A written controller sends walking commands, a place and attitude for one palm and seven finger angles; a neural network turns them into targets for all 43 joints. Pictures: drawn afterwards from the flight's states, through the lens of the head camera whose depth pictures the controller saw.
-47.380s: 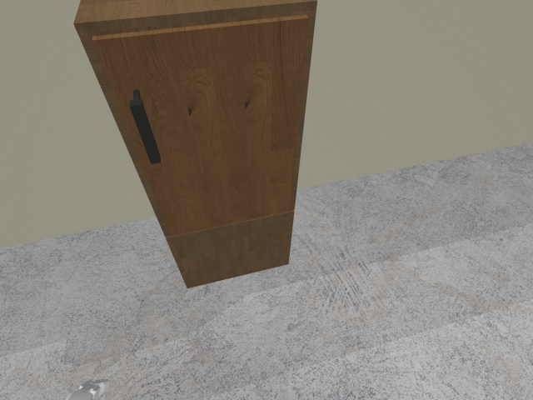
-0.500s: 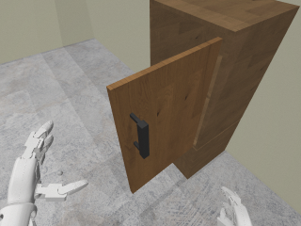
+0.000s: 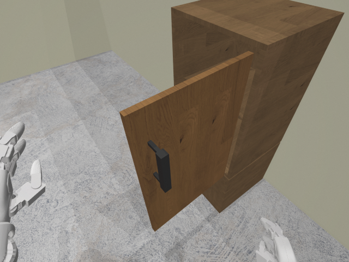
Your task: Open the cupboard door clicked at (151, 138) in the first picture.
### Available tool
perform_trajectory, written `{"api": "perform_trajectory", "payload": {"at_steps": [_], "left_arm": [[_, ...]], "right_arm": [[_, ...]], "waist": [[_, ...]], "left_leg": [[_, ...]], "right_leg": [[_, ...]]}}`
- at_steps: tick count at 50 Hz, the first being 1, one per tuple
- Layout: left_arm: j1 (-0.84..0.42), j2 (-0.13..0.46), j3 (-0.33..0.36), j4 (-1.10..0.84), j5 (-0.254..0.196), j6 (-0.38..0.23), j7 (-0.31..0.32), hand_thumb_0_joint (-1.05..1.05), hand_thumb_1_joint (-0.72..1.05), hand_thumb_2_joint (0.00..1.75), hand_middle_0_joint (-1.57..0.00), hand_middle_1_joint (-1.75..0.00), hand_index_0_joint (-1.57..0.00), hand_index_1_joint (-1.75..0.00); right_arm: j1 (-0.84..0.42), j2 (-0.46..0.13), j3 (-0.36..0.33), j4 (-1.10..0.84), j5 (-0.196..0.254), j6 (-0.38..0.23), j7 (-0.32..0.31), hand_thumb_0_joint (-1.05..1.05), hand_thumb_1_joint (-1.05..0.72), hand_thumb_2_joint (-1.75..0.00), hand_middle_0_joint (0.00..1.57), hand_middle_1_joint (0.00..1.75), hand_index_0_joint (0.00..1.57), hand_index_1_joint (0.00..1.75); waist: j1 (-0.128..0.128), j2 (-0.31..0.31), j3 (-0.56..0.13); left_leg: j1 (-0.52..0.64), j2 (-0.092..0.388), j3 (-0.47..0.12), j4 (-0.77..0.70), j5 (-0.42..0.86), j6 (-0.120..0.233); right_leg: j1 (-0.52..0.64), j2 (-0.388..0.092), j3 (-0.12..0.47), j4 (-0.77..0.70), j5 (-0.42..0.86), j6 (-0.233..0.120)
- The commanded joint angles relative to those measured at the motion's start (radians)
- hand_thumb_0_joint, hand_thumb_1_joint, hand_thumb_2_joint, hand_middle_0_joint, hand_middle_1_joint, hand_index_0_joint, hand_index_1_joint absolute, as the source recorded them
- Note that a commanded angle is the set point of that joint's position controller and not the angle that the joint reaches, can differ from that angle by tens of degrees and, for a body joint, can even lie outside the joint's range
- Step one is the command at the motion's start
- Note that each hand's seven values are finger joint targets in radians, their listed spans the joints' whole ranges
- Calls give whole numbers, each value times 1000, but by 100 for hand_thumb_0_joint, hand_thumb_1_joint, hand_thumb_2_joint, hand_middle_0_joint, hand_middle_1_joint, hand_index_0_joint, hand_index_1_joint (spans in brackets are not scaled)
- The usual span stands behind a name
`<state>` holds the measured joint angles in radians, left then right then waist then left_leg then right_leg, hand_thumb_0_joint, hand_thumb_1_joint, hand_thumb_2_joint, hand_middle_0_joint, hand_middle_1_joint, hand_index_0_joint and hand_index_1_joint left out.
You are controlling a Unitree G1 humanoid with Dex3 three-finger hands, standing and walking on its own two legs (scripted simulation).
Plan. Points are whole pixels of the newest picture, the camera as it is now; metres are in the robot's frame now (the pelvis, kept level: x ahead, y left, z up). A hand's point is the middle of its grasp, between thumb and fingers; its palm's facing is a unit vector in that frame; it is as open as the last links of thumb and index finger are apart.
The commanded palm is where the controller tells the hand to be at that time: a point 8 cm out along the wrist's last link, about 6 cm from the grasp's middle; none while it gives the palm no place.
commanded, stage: draw the hand back to the body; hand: left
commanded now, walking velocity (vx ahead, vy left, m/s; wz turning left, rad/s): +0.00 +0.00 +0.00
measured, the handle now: (159, 166) +0.32 +0.09 +0.05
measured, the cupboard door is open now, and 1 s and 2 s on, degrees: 93 93 93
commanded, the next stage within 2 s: step back with the hand held close in 0.28 s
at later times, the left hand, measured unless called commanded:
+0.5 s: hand (45, 182) +0.19 +0.25 +0.17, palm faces +0.46 -0.77 -0.44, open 7.4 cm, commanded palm +0.13 +0.29 +0.17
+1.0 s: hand (10, 229) +0.11 +0.27 +0.15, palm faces +0.41 -0.75 -0.52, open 7.4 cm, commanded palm +0.06 +0.31 +0.17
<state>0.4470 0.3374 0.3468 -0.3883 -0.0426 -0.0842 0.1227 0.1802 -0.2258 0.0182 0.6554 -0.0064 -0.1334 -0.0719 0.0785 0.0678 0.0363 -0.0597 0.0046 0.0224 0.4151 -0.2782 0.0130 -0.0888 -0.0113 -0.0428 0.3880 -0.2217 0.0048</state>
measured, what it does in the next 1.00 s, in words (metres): shifts its weight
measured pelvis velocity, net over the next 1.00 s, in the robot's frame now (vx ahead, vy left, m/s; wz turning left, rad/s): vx -0.09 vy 0.01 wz -0.01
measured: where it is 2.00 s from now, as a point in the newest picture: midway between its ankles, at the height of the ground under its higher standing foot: outside the picture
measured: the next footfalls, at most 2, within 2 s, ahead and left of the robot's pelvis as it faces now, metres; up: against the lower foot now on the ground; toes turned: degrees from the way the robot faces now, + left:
right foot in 1.44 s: -0.24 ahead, -0.11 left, +0.00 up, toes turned -2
left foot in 1.60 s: -0.10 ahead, +0.08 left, +0.00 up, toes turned -2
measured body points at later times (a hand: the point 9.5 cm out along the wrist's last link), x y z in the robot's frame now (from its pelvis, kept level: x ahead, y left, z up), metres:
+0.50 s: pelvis -0.01 -0.01 +0.00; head -0.02 -0.04 +0.45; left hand +0.16 +0.29 +0.19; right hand +0.18 -0.23 -0.09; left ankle -0.03 +0.11 -0.74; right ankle +0.00 -0.12 -0.74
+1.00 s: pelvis -0.09 +0.01 -0.02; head -0.07 +0.02 +0.43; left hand +0.09 +0.31 +0.18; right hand +0.09 -0.23 -0.09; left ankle -0.03 +0.11 -0.74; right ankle +0.00 -0.12 -0.74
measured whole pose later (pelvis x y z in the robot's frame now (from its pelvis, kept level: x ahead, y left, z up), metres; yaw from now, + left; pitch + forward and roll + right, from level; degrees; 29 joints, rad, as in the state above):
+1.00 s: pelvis -0.09 +0.01 -0.02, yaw -1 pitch -1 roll +0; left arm 0.55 0.41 0.44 -0.52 0.00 -0.20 0.14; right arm 0.20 -0.22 -0.01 0.54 0.01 -0.06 -0.08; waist 0.01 -0.01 0.06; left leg -0.35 -0.01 0.05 0.58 -0.22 0.04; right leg -0.37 -0.03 -0.02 0.53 -0.14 0.02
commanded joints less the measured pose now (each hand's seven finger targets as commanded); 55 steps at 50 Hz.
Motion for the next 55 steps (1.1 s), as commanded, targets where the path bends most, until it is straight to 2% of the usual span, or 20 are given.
{"api": "perform_trajectory", "payload": {"at_steps": [1, 7, 11, 17, 19, 20, 21, 22, 23, 25, 26, 30, 34, 35, 42, 46, 48, 51, 53, 55], "left_arm": [[-73, 156, 81, -199, 4, -66, 10, 0, 90, 90, -20, -30, -20, -30], [-73, 184, 113, -195, -1, -68, 13, 0, 90, 90, -20, -30, -20, -30], [-96, 184, 108, -201, 4, -73, 12, 0, 90, 90, -20, -30, -20, -30], [-72, 168, 97, -173, -2, -76, 9, 0, 90, 90, -20, -30, -20, -30], [-82, 174, 101, -181, 0, -80, 9, 0, 90, 90, -20, -30, -20, -30], [-191, 205, 108, -278, 2, -93, 11, 0, 90, 90, -20, -30, -20, -30], [-354, 367, 268, -295, 17, -146, 28, 0, 90, 90, -20, -30, -20, -30], [-172, 252, 189, -183, 9, -148, 13, 0, 90, 90, -20, -30, -20, -30], [-53, 217, 161, -136, 9, -132, 4, 0, 90, 90, -20, -30, -20, -30], [-11, 196, 134, -168, 12, -130, -3, 0, 90, 90, -20, -30, -20, -30], [11, 193, 136, -185, 11, -137, -2, 0, 90, 90, -20, -30, -20, -30], [81, 223, 166, -249, 9, -133, 5, 0, 90, 90, -20, -30, -20, -30], [117, 264, 214, -295, 6, -135, 18, 0, 90, 90, -20, -30, -20, -30], [121, 271, 224, -295, 6, -136, 21, 0, 90, 90, -20, -30, -20, -30], [119, 253, 218, -335, 19, -157, 36, 0, 90, 90, -20, -30, -20, -30], [79, 237, 212, -318, 40, -173, 42, 0, 90, 90, -20, -30, -20, -30], [61, 235, 216, -300, 50, -182, 46, 0, 90, 90, -20, -30, -20, -30], [12, 249, 217, -320, 56, -192, 51, 0, 90, 90, -20, -30, -20, -30], [2, 247, 205, -331, 48, -197, 58, 0, 90, 90, -20, -30, -20, -30], [-11, 248, 193, -354, 40, -202, 65, 0, 90, 90, -20, -30, -20, -30]], "right_arm": [[-112, -105, -39, -156, -4, -49, -9, 0, -90, -90, 20, 30, 20, 30], [-124, -96, -39, -158, -5, -42, -13, 0, -90, -90, 20, 30, 20, 30], [-130, -94, -38, -154, -3, -45, -16, 0, -90, -90, 20, 30, 20, 30], [-127, -92, -40, -150, -4, -52, -16, 0, -90, -90, 20, 30, 20, 30], [-129, -93, -43, -148, -4, -55, -16, 0, -90, -90, 20, 30, 20, 30], [-140, -95, -40, -153, -4, -62, -16, 0, -90, -90, 20, 30, 20, 30], [-120, -96, -16, -193, 12, -46, -15, 0, -90, -90, 20, 30, 20, 30], [-109, -97, -35, -170, 5, -32, -20, 0, -90, -90, 20, 30, 20, 30], [-113, -104, -42, -179, 3, -19, -15, 0, -90, -90, 20, 30, 20, 30], [-110, -117, -49, -193, 2, 2, -10, 0, -90, -90, 20, 30, 20, 30], [-114, -121, -53, -197, 0, 8, -12, 0, -90, -90, 20, 30, 20, 30], [-103, -123, -67, -230, 7, 38, -12, 0, -90, -90, 20, 30, 20, 30], [-106, -115, -73, -256, 12, 57, -18, 0, -90, -90, 20, 30, 20, 30], [-106, -111, -74, -259, 14, 61, -19, 0, -90, -90, 20, 30, 20, 30], [-93, -126, -74, -272, 11, 45, -23, 0, -90, -90, 20, 30, 20, 30], [-80, -138, -77, -274, 11, 26, -22, 0, -90, -90, 20, 30, 20, 30], [-60, -138, -78, -269, 9, 17, -22, 0, -90, -90, 20, 30, 20, 30], [-49, -138, -78, -261, 6, 5, -21, 0, -90, -90, 20, 30, 20, 30], [-29, -128, -73, -247, 7, -2, -19, 0, -90, -90, 20, 30, 20, 30], [-21, -118, -65, -227, 4, -6, -19, 0, -90, -90, 20, 30, 20, 30]], "waist": [[-6, -1, -93], [-2, -38, -83], [-2, 25, -65], [-4, -32, -60], [-4, -20, -70], [-7, 20, -105], [-50, 53, 22], [-56, -70, -10], [-55, -122, -18], [-62, -92, -75], [-59, -38, -109], [-62, -47, -227], [-59, -72, -241], [-60, -85, -228], [-58, 40, -152], [-64, 34, -93], [-72, -12, -67], [-80, -70, -55], [-86, -125, -65], [-93, -114, -79]], "left_leg": [[-28, 24, -11, -64, 340, -9], [-38, 17, -6, -72, 275, -2], [-34, 13, 0, -72, 241, -2], [-31, 14, 0, -75, 230, 4], [-20, 13, 4, -72, 228, 6], [-6, 7, 3, -68, 223, 8], [-104, 13, -16, -52, 121, 12], [-104, 21, -32, -24, 120, 18], [-81, 20, -23, -6, 149, 22], [-76, 26, -10, 10, 196, 16], [-79, 31, -10, 4, 249, 13], [-77, 59, -6, 19, 406, 4], [-130, 63, -20, 25, 410, -1], [-142, 63, -21, 25, 385, 0], [-347, 105, -82, -70, 120, 35], [-553, 116, -103, -106, -245, 69], [-593, 110, -106, -82, -323, 74], [-532, 73, -93, 17, -353, 63], [-400, 37, -69, 136, -298, 39], [-278, 19, -54, 201, -242, 21]], "right_leg": [[54, 5, 6, -39, 217, -22], [55, 5, 12, -56, 195, -21], [39, 6, 17, -71, 159, -23], [37, 6, 20, -81, 154, -17], [34, 6, 23, -83, 153, -16], [42, 3, 28, -84, 153, -17], [-70, -32, 114, -127, 162, -23], [-84, -52, 109, -132, 172, -21], [-105, -57, 117, -137, 204, -22], [-94, -73, 107, -107, 265, -22], [-63, -75, 89, -77, 328, -23], [-14, -68, 74, 12, 477, -10], [-9, -67, 78, 51, 485, -11], [-27, -68, 84, 51, 465, -11], [-11, -23, 69, 124, 210, 5], [39, -22, 95, 161, 84, 7], [11, -32, 118, 144, 7, 3], [-119, -66, 176, 44, -160, -17], [-278, -113, 207, -34, -266, -41], [-404, -142, 194, -66, -307, -56]]}}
